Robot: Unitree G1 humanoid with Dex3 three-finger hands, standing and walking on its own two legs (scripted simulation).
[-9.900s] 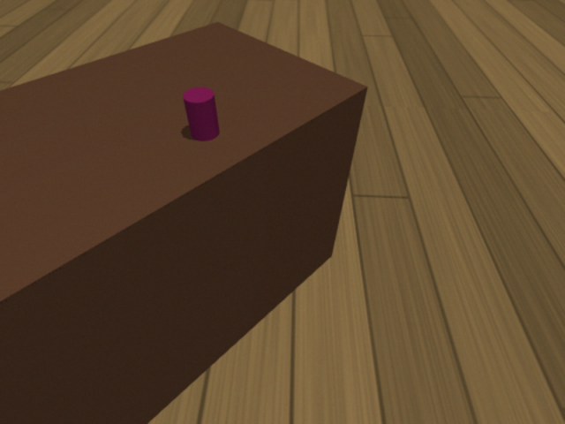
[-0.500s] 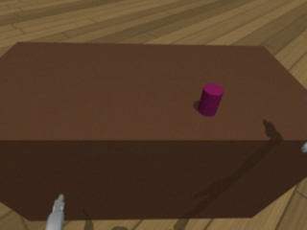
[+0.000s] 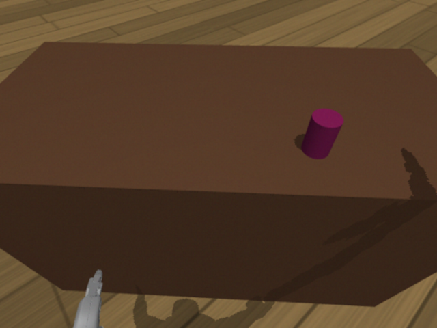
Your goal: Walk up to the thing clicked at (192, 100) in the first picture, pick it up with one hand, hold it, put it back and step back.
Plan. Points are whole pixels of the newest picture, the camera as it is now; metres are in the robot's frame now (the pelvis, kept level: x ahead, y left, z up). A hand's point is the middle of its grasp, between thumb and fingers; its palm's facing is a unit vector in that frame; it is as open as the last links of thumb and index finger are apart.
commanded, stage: go down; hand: right
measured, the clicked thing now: (321, 134) +0.51 -0.19 +0.08
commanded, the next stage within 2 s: approach in 1.44 s
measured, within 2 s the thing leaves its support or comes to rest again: neither
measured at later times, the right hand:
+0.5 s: hand out of the picture +0.41 -0.37 +0.21, palm faces +0.15 +0.99 +0.00, open 17.5 cm
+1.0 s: hand out of the picture +0.42 -0.38 +0.22, palm faces +0.18 +0.98 +0.00, open 17.6 cm
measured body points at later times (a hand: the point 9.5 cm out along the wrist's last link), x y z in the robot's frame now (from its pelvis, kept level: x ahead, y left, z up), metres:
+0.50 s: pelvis +0.01 -0.01 +0.00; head +0.04 -0.02 +0.45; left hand +0.15 +0.25 -0.08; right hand +0.39 -0.42 +0.21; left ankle +0.02 +0.12 -0.74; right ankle -0.01 -0.13 -0.74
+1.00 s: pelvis +0.01 -0.01 -0.01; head +0.05 -0.02 +0.44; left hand +0.14 +0.25 -0.08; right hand +0.40 -0.43 +0.22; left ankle +0.02 +0.12 -0.74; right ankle -0.01 -0.13 -0.74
